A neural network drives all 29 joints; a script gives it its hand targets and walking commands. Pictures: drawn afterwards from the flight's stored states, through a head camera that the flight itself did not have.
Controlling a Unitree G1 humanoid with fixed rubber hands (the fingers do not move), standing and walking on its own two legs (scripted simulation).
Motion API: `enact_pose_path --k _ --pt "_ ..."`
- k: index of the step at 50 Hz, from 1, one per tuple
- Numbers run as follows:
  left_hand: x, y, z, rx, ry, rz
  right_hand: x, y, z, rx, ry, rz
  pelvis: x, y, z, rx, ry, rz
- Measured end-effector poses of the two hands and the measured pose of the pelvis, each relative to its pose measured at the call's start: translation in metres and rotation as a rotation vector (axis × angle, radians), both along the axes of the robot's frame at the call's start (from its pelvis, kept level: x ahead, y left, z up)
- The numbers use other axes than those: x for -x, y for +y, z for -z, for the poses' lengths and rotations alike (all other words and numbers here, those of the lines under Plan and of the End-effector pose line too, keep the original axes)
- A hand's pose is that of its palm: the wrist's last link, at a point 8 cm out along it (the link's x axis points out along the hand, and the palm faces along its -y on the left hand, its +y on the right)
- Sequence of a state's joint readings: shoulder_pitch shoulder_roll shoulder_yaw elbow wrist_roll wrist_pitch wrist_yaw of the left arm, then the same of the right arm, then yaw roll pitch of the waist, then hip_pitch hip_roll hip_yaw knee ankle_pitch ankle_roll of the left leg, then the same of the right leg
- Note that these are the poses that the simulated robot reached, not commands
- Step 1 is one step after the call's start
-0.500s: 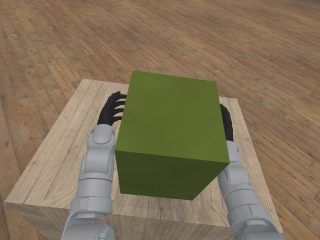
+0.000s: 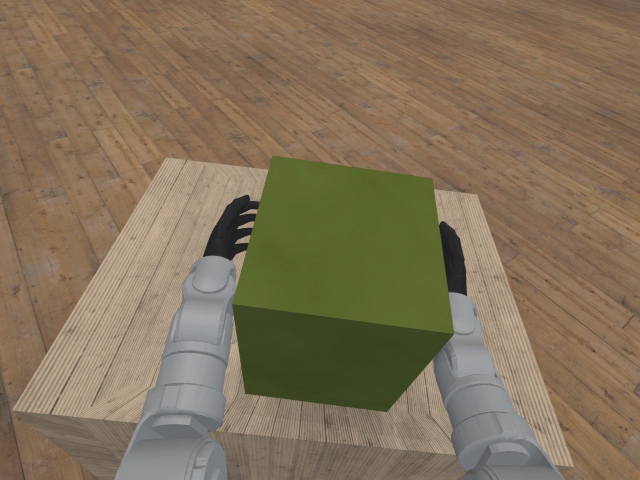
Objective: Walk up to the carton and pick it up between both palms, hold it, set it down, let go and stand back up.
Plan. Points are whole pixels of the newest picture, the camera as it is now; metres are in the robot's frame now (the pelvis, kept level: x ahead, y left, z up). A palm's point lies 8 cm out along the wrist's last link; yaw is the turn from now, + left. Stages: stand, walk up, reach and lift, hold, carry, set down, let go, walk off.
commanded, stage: set down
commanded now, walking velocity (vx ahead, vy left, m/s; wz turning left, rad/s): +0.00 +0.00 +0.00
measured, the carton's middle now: (333, 292) +0.34 -0.02 +0.07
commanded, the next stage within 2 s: none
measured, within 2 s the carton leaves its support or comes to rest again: rests again in 1.78 s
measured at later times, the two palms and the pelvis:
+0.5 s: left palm (233, 256) +0.39 +0.12 +0.07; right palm (447, 297) +0.34 -0.17 +0.07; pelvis +0.00 +0.00 +0.00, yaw -1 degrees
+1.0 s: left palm (241, 273) +0.40 +0.11 +0.02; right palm (439, 313) +0.34 -0.18 +0.03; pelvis +0.00 +0.00 +0.00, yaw -1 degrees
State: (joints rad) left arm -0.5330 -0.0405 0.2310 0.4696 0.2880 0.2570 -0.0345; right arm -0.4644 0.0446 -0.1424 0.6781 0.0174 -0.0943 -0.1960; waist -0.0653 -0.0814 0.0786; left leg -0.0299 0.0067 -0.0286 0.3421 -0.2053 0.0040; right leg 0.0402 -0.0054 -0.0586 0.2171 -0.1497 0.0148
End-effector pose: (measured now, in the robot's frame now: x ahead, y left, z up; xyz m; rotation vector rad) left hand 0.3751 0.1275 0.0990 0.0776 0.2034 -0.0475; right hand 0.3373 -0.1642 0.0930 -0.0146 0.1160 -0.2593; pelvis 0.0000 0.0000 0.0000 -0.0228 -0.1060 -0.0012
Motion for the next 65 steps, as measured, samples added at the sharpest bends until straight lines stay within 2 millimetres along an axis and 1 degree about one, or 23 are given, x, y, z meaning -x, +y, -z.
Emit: enact_pose_path --k 14,21,27,36,47,56,65 --pt "-0.01 -0.012 0.013 -0.001 0.046 0.048 0.005 -0.01 0.015 -0.008 0.044 0.05 0.004 -0.001 0.0 -0.001 0.034 0.009" --pt "-0.016 -0.013 0.018 -0.004 0.041 0.065 0.003 -0.01 0.02 -0.027 0.036 0.067 0.002 0.001 -0.001 -0.001 0.066 0.016" --pt "-0.02 -0.01 0.029 -0.001 0.054 0.071 0.0 -0.006 0.028 -0.018 0.051 0.072 0.0 0.003 -0.001 0.0 0.084 0.015" --pt "-0.025 -0.006 0.051 -0.015 0.068 0.086 -0.001 -0.002 0.046 -0.014 0.067 0.083 -0.004 0.005 0.0 0.004 0.145 0.013" --pt "-0.028 -0.014 0.07 -0.021 0.096 0.094 -0.001 -0.009 0.063 -0.006 0.097 0.094 -0.004 0.0 0.001 0.011 0.206 0.007" --pt "-0.031 -0.023 0.083 -0.019 0.116 0.118 0.003 -0.016 0.075 -0.003 0.117 0.117 0.001 -0.003 0.003 0.008 0.262 0.016" --pt "-0.039 -0.021 0.088 -0.011 0.117 0.127 -0.002 -0.013 0.08 -0.001 0.119 0.126 0.004 -0.001 0.005 0.009 0.306 0.018"
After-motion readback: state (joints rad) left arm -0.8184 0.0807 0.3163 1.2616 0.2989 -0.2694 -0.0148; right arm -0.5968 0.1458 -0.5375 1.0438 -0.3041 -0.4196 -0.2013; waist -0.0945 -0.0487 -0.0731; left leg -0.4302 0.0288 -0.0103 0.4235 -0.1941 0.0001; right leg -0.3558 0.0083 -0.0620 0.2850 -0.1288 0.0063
